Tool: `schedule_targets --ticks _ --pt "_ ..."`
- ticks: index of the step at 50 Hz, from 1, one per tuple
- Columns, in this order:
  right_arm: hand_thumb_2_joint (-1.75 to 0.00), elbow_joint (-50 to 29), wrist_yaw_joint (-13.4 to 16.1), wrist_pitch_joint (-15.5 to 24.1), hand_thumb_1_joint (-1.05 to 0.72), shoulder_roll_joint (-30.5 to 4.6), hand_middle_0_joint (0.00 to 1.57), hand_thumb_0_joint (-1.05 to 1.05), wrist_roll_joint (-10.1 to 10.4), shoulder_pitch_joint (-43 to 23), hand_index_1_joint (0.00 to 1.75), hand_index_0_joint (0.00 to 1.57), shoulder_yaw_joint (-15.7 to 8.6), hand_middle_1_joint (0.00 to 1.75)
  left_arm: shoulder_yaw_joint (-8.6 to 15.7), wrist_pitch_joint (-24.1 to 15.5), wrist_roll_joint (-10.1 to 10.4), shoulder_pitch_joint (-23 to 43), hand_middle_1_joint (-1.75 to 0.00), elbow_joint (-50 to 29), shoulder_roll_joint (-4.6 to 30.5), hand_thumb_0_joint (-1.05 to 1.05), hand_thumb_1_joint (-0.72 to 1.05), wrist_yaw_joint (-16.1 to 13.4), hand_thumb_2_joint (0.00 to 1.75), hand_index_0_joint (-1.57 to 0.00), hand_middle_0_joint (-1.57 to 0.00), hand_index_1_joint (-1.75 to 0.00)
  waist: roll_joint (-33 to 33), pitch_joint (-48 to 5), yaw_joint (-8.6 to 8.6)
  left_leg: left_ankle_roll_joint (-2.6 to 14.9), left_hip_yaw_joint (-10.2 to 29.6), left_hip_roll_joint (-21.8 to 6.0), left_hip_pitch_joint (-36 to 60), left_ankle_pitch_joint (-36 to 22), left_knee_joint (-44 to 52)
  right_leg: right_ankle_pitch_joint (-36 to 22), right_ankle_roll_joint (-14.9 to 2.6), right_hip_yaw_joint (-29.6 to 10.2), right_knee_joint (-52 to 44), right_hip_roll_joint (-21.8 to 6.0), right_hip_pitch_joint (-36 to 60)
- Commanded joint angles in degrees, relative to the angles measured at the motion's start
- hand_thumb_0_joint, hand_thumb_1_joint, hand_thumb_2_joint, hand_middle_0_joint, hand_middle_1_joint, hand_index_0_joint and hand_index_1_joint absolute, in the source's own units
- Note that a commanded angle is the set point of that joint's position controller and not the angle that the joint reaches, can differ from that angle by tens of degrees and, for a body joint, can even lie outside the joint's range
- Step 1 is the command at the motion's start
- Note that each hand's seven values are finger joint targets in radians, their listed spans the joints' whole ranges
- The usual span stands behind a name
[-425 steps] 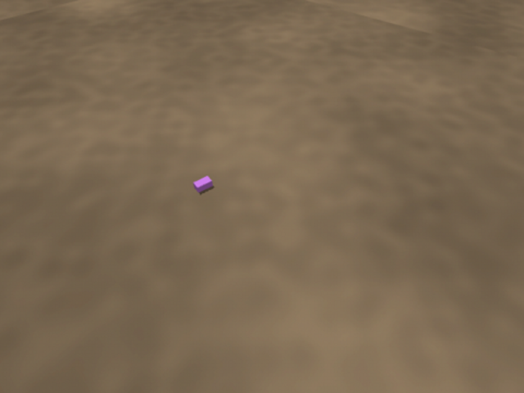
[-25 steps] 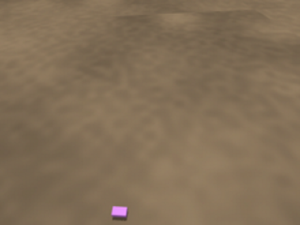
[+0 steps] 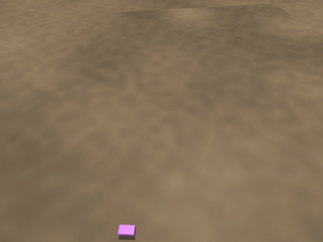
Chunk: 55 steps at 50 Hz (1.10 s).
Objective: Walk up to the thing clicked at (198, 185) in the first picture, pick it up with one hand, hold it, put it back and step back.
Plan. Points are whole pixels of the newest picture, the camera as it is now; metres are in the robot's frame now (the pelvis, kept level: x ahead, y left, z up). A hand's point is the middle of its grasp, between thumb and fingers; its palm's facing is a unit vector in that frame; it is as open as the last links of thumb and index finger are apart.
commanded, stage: stand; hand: left
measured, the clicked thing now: (127, 230) +0.36 +0.20 -0.76
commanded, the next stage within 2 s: none
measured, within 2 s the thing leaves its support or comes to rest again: neither
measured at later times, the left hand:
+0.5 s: hand out of the picture +0.08 +0.25 -0.15, palm faces -0.02 -0.94 -0.34, open 7.4 cm
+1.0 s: hand out of the picture +0.08 +0.24 -0.15, palm faces -0.02 -0.94 -0.35, open 7.4 cm
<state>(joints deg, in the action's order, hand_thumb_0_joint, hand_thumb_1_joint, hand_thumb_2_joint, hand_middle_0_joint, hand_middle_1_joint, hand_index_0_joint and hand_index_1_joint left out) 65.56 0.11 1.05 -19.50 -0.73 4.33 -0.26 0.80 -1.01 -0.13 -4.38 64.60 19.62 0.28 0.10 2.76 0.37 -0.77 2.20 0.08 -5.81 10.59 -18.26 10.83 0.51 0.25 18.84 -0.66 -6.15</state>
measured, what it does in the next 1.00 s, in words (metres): stands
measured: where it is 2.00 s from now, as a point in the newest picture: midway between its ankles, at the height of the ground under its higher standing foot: outside the picture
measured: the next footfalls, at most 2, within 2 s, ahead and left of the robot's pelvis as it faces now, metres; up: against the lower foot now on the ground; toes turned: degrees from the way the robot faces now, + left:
none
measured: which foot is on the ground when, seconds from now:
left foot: down 0.00-1.00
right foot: down 0.00-1.00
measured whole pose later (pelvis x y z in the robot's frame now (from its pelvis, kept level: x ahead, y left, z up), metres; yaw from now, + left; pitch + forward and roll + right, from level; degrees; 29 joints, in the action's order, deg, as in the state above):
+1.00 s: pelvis +0.00 -0.01 +0.00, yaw +0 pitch -2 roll +0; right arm 65.1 -0.1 0.6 -20.3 -0.8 6.5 0.4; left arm -0.1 -0.7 -0.2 -6.0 64.4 20.3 0.4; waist -0.5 2.8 0.3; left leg -1.7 2.8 -0.9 -5.6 10.2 -17.7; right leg 10.6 -0.5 0.9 18.3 0.3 -5.8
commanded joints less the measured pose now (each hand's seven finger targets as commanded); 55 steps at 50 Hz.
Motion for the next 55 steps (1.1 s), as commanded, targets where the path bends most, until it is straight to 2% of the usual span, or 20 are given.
schedule_targets --ticks 1,4,7,9,12,16,22,27,29,31,34,44,49,55 --pt "-0.90 -3.8 0.5 0.9 -0.90 -11.9 0.20 0.00 0.4 -2.9 0.30 0.20 -2.2 0.30 2.0 -1.2 -0.2 2.3 -0.30 -3.1 11.6 0.00 0.90 -0.8 0.90 -0.20 -0.20 -0.30 -0.6 -6.2 -0.40 1.34 4.6 -7.2 0.3 -14.2 1.6 -13.3 -1.06 -4.8 -2.2 -6.8 3.7" --pt "-0.90 -3.8 0.4 0.7 -0.90 -11.9 0.20 0.00 0.3 -2.7 0.30 0.20 -2.0 0.30 2.0 -1.2 -0.2 2.8 -0.30 -3.1 12.2 0.00 0.90 -0.8 0.90 -0.20 -0.20 -0.30 0.5 -5.0 -0.09 1.26 4.5 -7.1 0.0 -11.3 2.5 -10.6 -1.10 -5.1 -3.1 -6.8 2.6" --pt "-0.90 -3.8 0.4 0.7 -0.90 -12.3 0.20 0.00 0.3 -3.2 0.30 0.20 -2.1 0.30 1.9 -1.1 -0.2 2.6 -0.30 -3.1 12.3 0.00 0.90 -0.8 0.90 -0.20 -0.20 -0.30 -0.3 -5.3 -0.30 1.11 4.5 -7.2 0.4 -12.3 2.5 -11.5 -1.28 -5.0 -3.2 -6.9 2.9" --pt "-0.90 -3.8 0.4 0.7 -0.90 -12.3 0.20 0.00 0.3 -2.7 0.30 0.20 -2.0 0.30 1.8 -1.1 -0.3 2.8 -0.30 -3.3 12.4 0.00 0.90 -0.8 0.90 -0.20 -0.20 -0.30 -0.1 -4.3 -0.16 1.00 4.5 -7.0 -0.4 -10.0 2.7 -8.9 -1.40 -5.2 -3.8 -6.7 2.0" --pt "-0.90 -3.6 0.3 0.6 -0.90 -12.5 0.20 0.00 0.3 -2.6 0.30 0.20 -2.0 0.30 1.7 -1.1 -0.2 2.7 -0.30 -3.2 12.5 0.00 0.90 -0.8 0.90 -0.20 -0.20 -0.30 -0.2 -4.5 -0.12 1.15 4.6 -6.9 -0.6 -9.0 2.9 -8.6 -1.37 -5.3 -4.0 -6.8 2.2" --pt "-0.90 -3.8 0.3 0.8 -0.90 -12.6 0.20 0.00 0.3 -2.9 0.30 0.20 -2.1 0.30 1.7 -1.1 -0.3 2.1 -0.30 -3.2 13.0 0.00 0.90 -0.8 0.90 -0.20 -0.20 -0.30 0.0 -5.9 -0.27 1.37 4.5 -7.2 1.2 -10.7 2.7 -9.9 -1.54 -5.3 -3.6 -7.0 2.4" --pt "-0.90 -3.7 0.3 0.6 -0.90 -12.3 0.20 0.00 0.3 -1.9 0.30 0.20 -1.8 0.30 1.5 -1.0 -0.2 2.0 -0.30 -3.3 13.0 0.00 0.90 -0.8 0.90 -0.20 -0.20 -0.30 0.4 -4.3 -0.14 1.09 4.5 -6.9 0.0 -8.7 2.9 -7.2 -1.50 -5.3 -4.0 -6.5 1.1" --pt "-0.90 -3.5 0.3 0.6 -0.90 -12.8 0.20 0.00 0.3 -1.8 0.30 0.20 -1.8 0.30 1.5 -1.0 -0.2 1.4 -0.30 -3.2 12.9 0.00 0.90 -0.8 0.90 -0.20 -0.20 -0.30 -1.0 -4.5 -0.40 1.40 4.7 -7.0 -0.3 -8.0 3.0 -7.7 -1.66 -5.5 -3.8 -6.7 1.6" --pt "-0.90 -3.4 0.3 0.6 -0.90 -12.2 0.20 0.00 0.2 -0.7 0.30 0.20 -1.6 0.30 1.6 -1.0 -0.1 1.6 -0.30 -3.1 13.3 0.00 0.90 -0.7 0.90 -0.20 -0.20 -0.30 0.5 -3.7 -0.12 1.24 4.7 -6.7 -1.0 -6.6 3.3 -5.4 -1.58 -5.5 -4.0 -6.5 1.3" --pt "-0.90 -3.6 0.4 0.7 -0.90 -12.9 0.20 0.00 0.2 -1.2 0.30 0.20 -1.8 0.30 1.5 -1.0 -0.3 1.2 -0.30 -3.2 12.8 0.00 0.90 -0.7 0.90 -0.20 -0.20 -0.30 -0.7 -5.1 -0.45 1.50 4.7 -7.1 0.3 -9.2 2.7 -8.2 -1.68 -5.4 -3.5 -6.8 1.7" --pt "-0.90 -3.8 0.4 0.6 -0.90 -12.6 0.20 0.00 0.2 -1.1 0.30 0.20 -1.7 0.30 1.5 -1.0 -0.3 1.1 -0.30 -3.2 13.0 0.00 0.90 -0.8 0.90 -0.20 -0.20 -0.30 -0.1 -5.0 -0.43 1.49 4.7 -7.1 0.2 -10.2 2.5 -9.1 -1.68 -5.1 -3.4 -6.7 2.0" --pt "-0.90 -3.7 0.3 0.4 -0.90 -12.4 0.20 0.00 0.2 0.0 0.30 0.20 -1.5 0.30 1.3 -1.0 -0.2 0.7 -0.30 -3.3 13.1 0.00 0.90 -0.8 0.90 -0.20 -0.20 -0.30 0.5 -3.3 -0.39 1.27 4.8 -6.8 -1.3 -7.5 2.8 -6.3 -1.68 -5.4 -4.0 -6.4 1.3" --pt "-0.90 -4.0 0.4 0.5 -0.90 -12.9 0.20 0.00 0.3 0.1 0.30 0.20 -1.6 0.30 1.4 -1.0 -0.2 0.8 -0.30 -3.4 13.2 0.00 0.90 -0.8 0.90 -0.20 -0.20 -0.30 0.0 -4.5 -0.30 1.53 4.6 -7.0 -0.4 -8.9 2.4 -9.3 -1.94 -5.7 -3.6 -6.9 2.5" --pt "-0.90 -4.3 0.5 0.5 -0.90 -12.9 0.20 0.00 0.3 -0.1 0.30 0.20 -1.5 0.30 1.5 -0.9 -0.2 0.9 -0.30 -3.5 13.2 0.00 0.90 -0.8 0.90 -0.20 -0.20 -0.30 -0.3 -4.3 -0.39 1.31 4.6 -7.0 0.0 -9.6 2.6 -9.3 -1.87 -5.4 -3.5 -6.7 2.3"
